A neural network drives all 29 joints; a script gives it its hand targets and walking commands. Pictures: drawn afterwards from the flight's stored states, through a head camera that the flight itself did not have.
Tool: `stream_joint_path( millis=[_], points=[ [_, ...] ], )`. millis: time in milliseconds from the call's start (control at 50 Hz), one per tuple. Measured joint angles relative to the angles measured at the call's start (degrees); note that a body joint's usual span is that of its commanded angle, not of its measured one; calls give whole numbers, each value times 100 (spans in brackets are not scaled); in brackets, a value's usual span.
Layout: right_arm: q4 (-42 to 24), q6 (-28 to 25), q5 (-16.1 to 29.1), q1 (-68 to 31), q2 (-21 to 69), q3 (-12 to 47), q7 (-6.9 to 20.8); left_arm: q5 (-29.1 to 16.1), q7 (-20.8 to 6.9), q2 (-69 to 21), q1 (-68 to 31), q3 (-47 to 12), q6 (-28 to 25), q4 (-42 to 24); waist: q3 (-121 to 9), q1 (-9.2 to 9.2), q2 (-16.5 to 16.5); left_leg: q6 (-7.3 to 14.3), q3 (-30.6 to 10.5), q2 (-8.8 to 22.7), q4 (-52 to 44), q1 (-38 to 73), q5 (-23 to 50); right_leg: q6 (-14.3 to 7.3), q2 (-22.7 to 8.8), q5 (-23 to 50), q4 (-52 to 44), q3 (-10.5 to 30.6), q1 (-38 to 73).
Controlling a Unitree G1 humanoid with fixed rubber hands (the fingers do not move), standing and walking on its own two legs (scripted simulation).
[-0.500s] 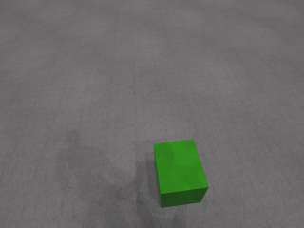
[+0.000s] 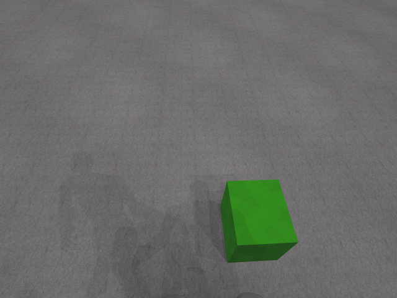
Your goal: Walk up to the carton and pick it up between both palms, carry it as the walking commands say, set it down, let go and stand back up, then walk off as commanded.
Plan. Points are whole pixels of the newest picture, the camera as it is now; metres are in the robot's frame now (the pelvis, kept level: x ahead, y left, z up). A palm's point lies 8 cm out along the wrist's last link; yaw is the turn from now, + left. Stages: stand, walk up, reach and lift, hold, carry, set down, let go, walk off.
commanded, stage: walk off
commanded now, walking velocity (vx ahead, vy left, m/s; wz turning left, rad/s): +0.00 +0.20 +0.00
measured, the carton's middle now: (252, 221) +0.52 -0.27 -0.63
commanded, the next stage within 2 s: none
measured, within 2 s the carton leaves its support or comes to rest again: neither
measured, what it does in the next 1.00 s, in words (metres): steps to the left: right foot, then left foot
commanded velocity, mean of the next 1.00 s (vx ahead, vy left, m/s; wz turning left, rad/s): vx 0.00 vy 0.20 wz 0.00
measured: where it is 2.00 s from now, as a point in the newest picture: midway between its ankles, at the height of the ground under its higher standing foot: outside the picture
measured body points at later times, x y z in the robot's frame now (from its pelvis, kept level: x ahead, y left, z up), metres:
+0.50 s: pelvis +0.00 +0.10 +0.01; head +0.02 +0.06 +0.46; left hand +0.01 +0.38 -0.11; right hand +0.05 -0.17 -0.15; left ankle -0.02 +0.28 -0.65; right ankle -0.02 -0.02 -0.74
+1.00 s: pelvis -0.01 +0.24 +0.00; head +0.01 +0.23 +0.45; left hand +0.06 +0.50 -0.14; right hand +0.04 -0.01 -0.15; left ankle +0.00 +0.31 -0.74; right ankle -0.03 +0.17 -0.72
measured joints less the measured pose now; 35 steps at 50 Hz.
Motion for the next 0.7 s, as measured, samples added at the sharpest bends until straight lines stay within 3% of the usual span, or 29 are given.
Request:
stream_joint_path(
  millis=[40, 100, 200, 260, 280, 340, 400, 460, 520, 580, 660, 700],
  points=[
    [-27, 10, 20, 49, 47, 39, -75, 30, -11, -32, -78, -12, -25, -37, -42, -58, -4, 87, 32, -58, -199, 86, 91, -34, 174, 225, 554, -156, -190],
    [-57, -9, 28, 71, 101, 86, -156, 40, -1, -131, -145, -51, -47, -55, -120, -143, 27, 222, 95, -188, -366, 161, 180, 13, 254, 376, 488, -548, -151],
    [25, -1, 11, 131, 145, 135, -227, -28, 67, -448, -246, -202, -75, -113, -189, -221, 204, 415, 236, -462, -316, 157, 132, -90, 316, 301, -1012, -863, 439],
    [135, 49, 47, 236, 143, 148, -226, -40, 105, -638, -216, -278, -161, -133, -242, -188, 323, 492, 352, -641, -146, 89, 31, -184, 291, 1014, -2390, -908, 995],
    [170, 58, 76, 289, 121, 138, -224, -1, 112, -706, -181, -298, -203, -131, -251, -163, 427, 424, 360, -625, 50, 13, -81, -269, 294, 1429, -2650, -936, 1090],
    [241, 138, 15, 379, 103, 68, -171, 58, 101, -758, -19, -294, -230, -101, -260, -98, 544, 90, -38, -692, 1715, -596, -956, -314, 192, 1394, -2698, -960, 1135],
    [232, 119, -5, 356, 19, -43, -68, 42, 77, -704, 160, -242, -259, -19, -191, -79, 551, -203, -485, -647, 2946, -1045, -703, -188, 44, 1545, -3076, -935, 1308],
    [210, 120, 12, 332, -94, -143, -1, 48, 57, -626, 237, -186, -318, 25, -117, -35, 508, -482, -767, -461, 3277, -1198, -482, -55, -133, 1699, -3264, -883, 1354],
    [164, 174, 50, 263, -147, -170, 37, 87, 39, -547, 267, -130, -352, 47, -64, 7, 441, -667, -749, -174, 2721, -1074, -456, 92, -303, 1750, -3298, -841, 1329],
    [58, 210, 72, 132, -114, -124, 79, 123, 2, -451, 271, -54, -329, 63, -23, 80, 344, -697, -479, 79, 1739, -762, -598, 245, -438, 1755, -3240, -803, 1258],
    [-92, 139, 58, -43, -73, -99, 81, 114, -36, -276, 285, 45, -266, 70, -21, 153, 184, -485, -105, 94, 145, -98, -235, 526, -615, 1670, -2947, -712, 1048],
    [-81, 32, 7, -91, -20, -103, 69, 116, -45, -156, 277, 70, -212, 47, 12, 132, 34, -260, -12, -10, -96, -4, 36, 344, -652, 993, -2196, -510, 702]
  ],
)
